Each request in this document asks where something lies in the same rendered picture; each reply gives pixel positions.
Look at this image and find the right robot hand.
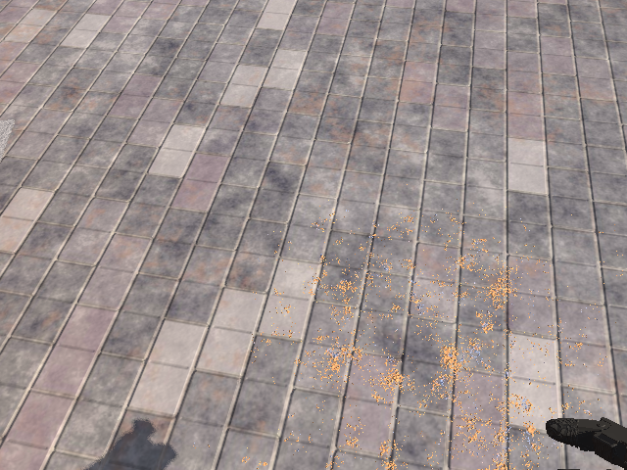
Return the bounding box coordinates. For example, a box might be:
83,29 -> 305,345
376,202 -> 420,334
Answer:
546,417 -> 627,470

